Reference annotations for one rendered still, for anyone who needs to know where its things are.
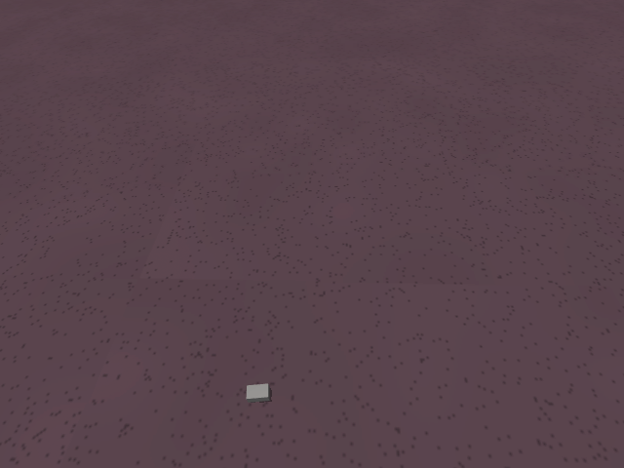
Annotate small box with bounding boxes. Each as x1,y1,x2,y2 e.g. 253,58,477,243
247,383,270,403

